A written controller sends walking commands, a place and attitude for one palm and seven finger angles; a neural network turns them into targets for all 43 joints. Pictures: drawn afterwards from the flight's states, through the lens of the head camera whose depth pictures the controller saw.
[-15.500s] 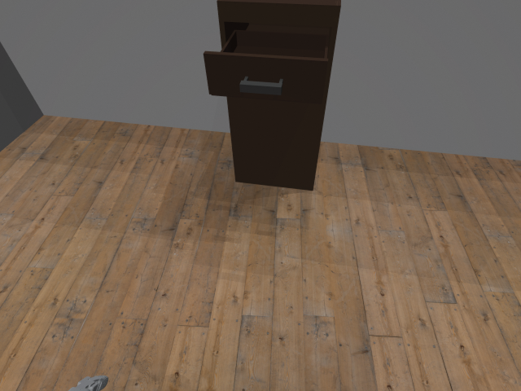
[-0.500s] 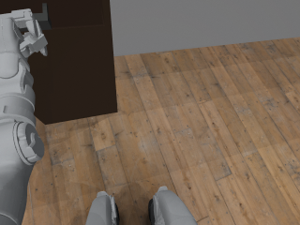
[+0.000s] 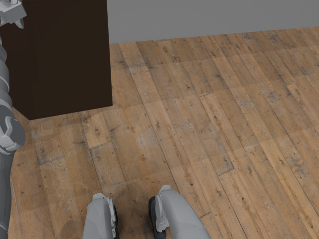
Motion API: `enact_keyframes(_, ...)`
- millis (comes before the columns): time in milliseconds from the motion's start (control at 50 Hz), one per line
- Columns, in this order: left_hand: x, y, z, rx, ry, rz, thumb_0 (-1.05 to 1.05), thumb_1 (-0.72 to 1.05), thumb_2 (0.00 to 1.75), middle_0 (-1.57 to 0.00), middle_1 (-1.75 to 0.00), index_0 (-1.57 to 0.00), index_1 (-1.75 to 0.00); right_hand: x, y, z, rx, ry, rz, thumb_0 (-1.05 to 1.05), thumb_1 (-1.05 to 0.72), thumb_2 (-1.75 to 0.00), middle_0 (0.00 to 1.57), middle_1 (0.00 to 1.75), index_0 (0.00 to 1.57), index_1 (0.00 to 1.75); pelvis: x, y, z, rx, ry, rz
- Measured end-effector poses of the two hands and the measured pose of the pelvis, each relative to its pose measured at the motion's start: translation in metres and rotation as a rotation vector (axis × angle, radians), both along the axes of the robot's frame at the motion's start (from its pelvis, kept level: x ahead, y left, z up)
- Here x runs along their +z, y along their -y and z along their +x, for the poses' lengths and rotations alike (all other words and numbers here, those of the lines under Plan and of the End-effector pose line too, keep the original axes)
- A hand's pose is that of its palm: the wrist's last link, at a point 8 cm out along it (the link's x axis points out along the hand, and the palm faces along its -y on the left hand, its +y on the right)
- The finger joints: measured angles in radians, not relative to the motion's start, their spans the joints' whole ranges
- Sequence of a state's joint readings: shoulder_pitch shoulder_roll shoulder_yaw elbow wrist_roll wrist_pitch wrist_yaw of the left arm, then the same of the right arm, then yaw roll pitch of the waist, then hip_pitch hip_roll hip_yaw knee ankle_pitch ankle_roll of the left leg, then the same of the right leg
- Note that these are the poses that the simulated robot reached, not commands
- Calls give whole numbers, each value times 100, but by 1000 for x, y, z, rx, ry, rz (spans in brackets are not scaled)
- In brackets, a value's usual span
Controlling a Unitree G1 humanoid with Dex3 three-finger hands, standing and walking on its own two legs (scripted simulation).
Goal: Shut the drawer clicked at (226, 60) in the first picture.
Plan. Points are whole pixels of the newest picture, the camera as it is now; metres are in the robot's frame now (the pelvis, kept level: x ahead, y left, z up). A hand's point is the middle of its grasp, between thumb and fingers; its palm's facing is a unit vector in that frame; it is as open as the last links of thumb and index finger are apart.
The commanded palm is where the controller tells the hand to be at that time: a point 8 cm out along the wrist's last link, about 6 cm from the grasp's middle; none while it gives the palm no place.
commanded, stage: pull the fist back off the drawer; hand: left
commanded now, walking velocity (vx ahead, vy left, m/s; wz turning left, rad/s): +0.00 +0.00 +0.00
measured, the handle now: out of the picture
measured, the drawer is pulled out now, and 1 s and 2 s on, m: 0.00 0.00 0.00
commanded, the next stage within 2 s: draw the hand back to the body in 0.50 s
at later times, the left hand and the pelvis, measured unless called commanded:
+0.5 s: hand (23, 15) +0.58 +0.19 +0.10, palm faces +0.15 -0.99 -0.02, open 3.2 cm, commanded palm +0.55 +0.22 +0.10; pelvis +0.04 +0.00 +0.03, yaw -1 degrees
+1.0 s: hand out of the picture +0.46 +0.21 +0.16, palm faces +0.15 -0.99 -0.02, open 3.3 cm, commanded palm +0.42 +0.25 +0.17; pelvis +0.08 +0.00 +0.07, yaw +1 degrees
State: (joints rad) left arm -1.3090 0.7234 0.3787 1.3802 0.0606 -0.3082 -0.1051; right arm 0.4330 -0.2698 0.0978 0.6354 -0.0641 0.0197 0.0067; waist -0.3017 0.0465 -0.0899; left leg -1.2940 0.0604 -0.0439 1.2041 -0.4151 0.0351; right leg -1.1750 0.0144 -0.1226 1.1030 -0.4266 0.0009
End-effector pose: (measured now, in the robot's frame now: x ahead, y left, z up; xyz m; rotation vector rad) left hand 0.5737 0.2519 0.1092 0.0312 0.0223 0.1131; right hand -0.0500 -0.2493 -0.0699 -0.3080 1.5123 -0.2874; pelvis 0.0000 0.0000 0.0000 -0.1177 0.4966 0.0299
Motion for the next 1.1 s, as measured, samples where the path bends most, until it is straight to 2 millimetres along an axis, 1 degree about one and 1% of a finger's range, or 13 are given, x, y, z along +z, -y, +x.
enact_keyframes(80, 1, 1, -1, 1, -4, -1, -5, 64, 91, -140, -160, -140, -160, -1, -4, -3, -1, 0, 12, 0, -90, -90, 21, 30, 20, 30, 0, -2, -2, -2, 1, 0)
enact_keyframes(160, 1, 4, -2, 4, 0, 0, -4, 68, 91, -140, -160, -140, -160, -2, -8, -3, 0, -2, 31, 0, -90, -90, 21, 30, 20, 30, 1, -4, -1, -4, 4, 3)
enact_keyframes(280, 1, 14, -6, 13, 4, -8, -1, 79, 91, -140, -160, -140, -160, -1, -10, 9, 0, 11, 64, 0, -90, -90, 21, 30, 20, 30, 9, -5, 8, -11, 18, 15)
enact_keyframes(420, -6, 18, -13, 24, -11, -14, 0, 87, 91, -139, -160, -140, -160, 3, -6, 41, -5, 62, 85, 0, -90, -90, 21, 30, 20, 30, 21, -3, 27, -31, 43, 30)
enact_keyframes(540, -5, 8, -27, 48, 9, -12, 1, 89, 91, -139, -160, -140, -160, 7, 1, 79, 8, 105, 93, 0, -90, -90, 21, 30, 20, 30, 31, 0, 46, -35, 72, 43)
enact_keyframes(620, -5, 0, -30, 50, 5, -13, 1, 89, 91, -140, -160, -140, -160, 9, 8, 103, 28, 124, 84, 0, -90, -90, 21, 30, 20, 30, 34, 3, 54, -24, 82, 46)
enact_keyframes(680, 0, -2, -34, 34, 34, -7, 2, 90, 91, -140, -160, -140, -160, 11, 13, 119, 32, 139, 77, 0, -90, -90, 21, 30, 20, 30, 37, 4, 60, -21, 88, 47)
enact_keyframes(720, 7, -1, -42, 17, 61, 1, 2, 90, 91, -139, -160, -140, -160, 14, 14, 130, 26, 162, 80, 0, -90, -90, 20, 30, 20, 30, 42, 4, 66, -25, 99, 48)
enact_keyframes(760, 13, 0, -55, -1, 69, 7, 2, 90, 91, -139, -160, -140, -160, 18, 14, 143, 19, 198, 92, 0, -90, -90, 20, 30, 20, 30, 48, 3, 71, -29, 116, 52)
enact_keyframes(820, 20, 0, -77, -11, 41, -7, 2, 90, 90, -139, -160, -140, -160, 25, 10, 165, 23, 263, 114, 0, -90, -90, 20, 30, 20, 30, 58, 3, 79, -32, 152, 59)
enact_keyframes(900, 30, -7, -110, 21, 27, -17, 2, 90, 90, -139, -160, -140, -160, 35, 5, 198, 55, 372, 133, 0, -90, -90, 20, 30, 20, 30, 67, 3, 84, -21, 203, 68)
enact_keyframes(1000, 51, -12, -146, 38, 77, 2, 2, 90, 90, -140, -160, -140, -160, 46, -1, 236, 117, 503, 147, 0, -90, -90, 20, 30, 20, 30, 73, 3, 82, -4, 262, 75)
enact_keyframes(1100, 66, -10, -177, 4, 77, 7, 2, 90, 91, -140, -160, -140, -160, 57, -8, 261, 165, 611, 160, 0, -90, -90, 20, 30, 20, 30, 77, 3, 73, 11, 317, 83)
